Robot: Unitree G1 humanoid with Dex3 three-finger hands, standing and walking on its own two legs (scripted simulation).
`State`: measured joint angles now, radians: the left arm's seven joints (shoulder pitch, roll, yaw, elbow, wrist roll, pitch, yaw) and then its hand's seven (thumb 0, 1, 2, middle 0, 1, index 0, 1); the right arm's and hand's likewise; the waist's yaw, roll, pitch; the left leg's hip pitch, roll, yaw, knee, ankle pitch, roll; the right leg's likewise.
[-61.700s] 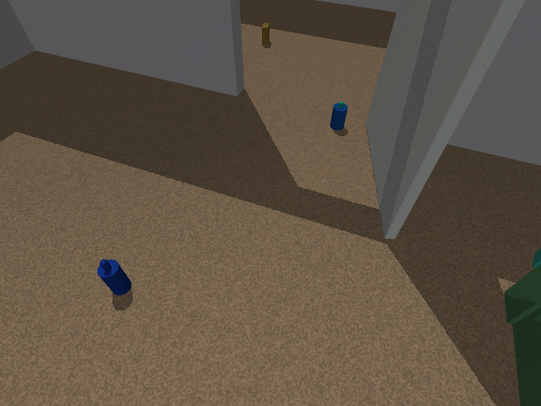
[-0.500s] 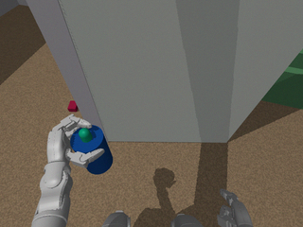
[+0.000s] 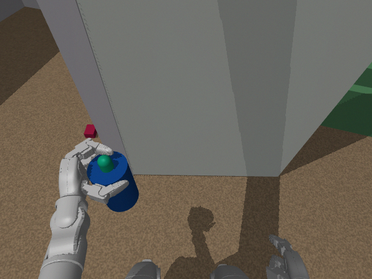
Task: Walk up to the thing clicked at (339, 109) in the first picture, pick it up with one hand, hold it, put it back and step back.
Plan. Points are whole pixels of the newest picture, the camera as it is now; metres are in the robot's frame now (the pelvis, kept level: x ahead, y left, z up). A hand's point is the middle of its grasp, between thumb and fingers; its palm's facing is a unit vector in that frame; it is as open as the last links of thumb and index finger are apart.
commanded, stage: hold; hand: left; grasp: from above
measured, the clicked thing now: (113, 179) +0.32 +0.17 -0.01
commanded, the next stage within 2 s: crouch in 0.62 s
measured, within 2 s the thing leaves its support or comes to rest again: neither
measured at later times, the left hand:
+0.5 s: hand (104, 169) +0.32 +0.18 +0.04, palm faces +0.16 -0.99 -0.02, open 9.4 cm
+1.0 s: hand (109, 174) +0.33 +0.18 +0.00, palm faces +0.19 -0.98 -0.01, open 9.4 cm
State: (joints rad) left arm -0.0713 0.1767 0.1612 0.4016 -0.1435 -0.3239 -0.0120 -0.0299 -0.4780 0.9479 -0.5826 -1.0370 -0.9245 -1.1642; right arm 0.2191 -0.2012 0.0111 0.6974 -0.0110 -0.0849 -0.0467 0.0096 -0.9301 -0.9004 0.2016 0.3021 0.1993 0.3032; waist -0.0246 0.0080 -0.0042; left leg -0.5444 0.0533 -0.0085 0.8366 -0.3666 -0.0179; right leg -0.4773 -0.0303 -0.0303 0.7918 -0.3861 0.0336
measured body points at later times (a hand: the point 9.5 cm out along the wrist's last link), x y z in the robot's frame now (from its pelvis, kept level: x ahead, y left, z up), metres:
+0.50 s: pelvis +0.00 +0.00 +0.00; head +0.04 +0.01 +0.45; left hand +0.30 +0.23 +0.04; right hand +0.14 -0.24 -0.10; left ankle +0.04 +0.13 -0.70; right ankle +0.01 -0.14 -0.70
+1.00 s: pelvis -0.01 -0.01 -0.01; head +0.06 +0.01 +0.43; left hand +0.31 +0.23 +0.00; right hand +0.13 -0.26 -0.12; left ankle +0.04 +0.13 -0.70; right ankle +0.01 -0.14 -0.70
